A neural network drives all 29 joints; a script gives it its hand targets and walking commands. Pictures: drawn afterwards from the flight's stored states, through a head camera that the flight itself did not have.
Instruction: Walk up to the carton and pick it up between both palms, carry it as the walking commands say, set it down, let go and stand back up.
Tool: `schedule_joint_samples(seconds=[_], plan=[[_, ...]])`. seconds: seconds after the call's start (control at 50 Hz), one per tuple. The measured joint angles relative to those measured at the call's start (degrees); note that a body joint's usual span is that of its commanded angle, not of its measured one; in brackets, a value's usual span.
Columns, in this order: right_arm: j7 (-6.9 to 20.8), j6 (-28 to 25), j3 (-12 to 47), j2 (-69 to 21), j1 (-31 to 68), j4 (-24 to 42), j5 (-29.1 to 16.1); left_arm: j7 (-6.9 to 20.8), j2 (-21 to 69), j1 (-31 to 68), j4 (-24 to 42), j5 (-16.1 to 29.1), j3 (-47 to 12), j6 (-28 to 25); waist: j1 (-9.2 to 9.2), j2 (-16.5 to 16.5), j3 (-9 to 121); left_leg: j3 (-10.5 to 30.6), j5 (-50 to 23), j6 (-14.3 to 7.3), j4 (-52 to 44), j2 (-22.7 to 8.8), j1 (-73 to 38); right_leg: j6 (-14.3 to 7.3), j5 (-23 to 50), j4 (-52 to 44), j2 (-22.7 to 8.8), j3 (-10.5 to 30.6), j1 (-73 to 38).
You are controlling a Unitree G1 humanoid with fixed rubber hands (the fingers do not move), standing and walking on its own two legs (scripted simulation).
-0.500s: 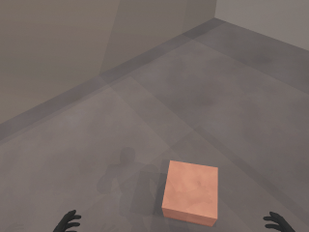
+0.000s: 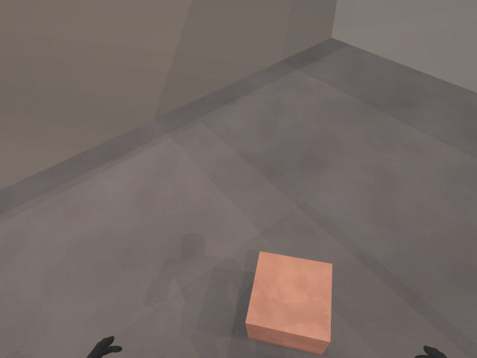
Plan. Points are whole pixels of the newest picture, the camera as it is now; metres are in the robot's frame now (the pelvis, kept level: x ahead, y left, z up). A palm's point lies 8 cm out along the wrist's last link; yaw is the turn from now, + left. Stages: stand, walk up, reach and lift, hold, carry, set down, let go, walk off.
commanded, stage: stand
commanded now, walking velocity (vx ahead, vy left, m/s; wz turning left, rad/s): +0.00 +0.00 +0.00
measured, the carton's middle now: (289, 301) +0.43 -0.09 -0.67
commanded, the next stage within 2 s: none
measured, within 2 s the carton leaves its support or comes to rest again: neither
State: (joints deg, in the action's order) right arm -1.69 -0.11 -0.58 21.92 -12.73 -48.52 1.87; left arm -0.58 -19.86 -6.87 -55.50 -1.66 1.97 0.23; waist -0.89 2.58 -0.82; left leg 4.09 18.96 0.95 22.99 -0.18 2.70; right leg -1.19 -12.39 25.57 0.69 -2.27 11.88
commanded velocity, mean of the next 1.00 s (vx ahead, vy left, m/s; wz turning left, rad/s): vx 0.00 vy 0.00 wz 0.00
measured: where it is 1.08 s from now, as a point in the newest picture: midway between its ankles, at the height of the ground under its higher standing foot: outside the picture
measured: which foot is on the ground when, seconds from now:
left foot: down 0.00-1.00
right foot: down 0.00-1.00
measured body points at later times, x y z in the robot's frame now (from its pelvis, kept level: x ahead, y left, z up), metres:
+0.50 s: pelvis -0.01 +0.00 +0.00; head -0.01 -0.01 +0.45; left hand +0.08 +0.32 -0.10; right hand +0.08 -0.31 -0.12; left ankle -0.07 +0.13 -0.74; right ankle +0.02 -0.11 -0.74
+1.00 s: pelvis -0.02 +0.00 +0.00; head -0.01 -0.02 +0.45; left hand +0.08 +0.32 -0.10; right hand +0.07 -0.32 -0.12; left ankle -0.07 +0.13 -0.74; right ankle +0.02 -0.11 -0.74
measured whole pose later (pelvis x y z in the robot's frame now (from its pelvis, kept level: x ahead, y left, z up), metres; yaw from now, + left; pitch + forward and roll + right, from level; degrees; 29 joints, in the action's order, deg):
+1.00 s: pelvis -0.02 +0.00 +0.00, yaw +0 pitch -2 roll +0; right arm -0.9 -0.5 0.2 23.2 -10.1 -56.9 1.1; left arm -0.3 -21.9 -5.1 -61.8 -0.6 0.8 -0.4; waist -0.6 1.7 -1.9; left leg 4.1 15.6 1.2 19.1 -0.1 1.3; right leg -1.4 -9.1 21.8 0.5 -2.3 10.5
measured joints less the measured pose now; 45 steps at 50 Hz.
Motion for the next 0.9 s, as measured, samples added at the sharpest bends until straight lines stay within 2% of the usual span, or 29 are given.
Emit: schedule_joint_samples(seconds=[0.9], plan=[[0.75,-0.35,0.77,1.17,2.34,-7.94,-0.77,0.28,-1.93,1.59,-5.96,0.99,-1.08,-0.61,0.27,-0.85,-1.08,0.05,-3.23,0.17,-3.62,0.15,-1.25,-0.16,3.09,-3.48,-0.22,0.01,-1.28]])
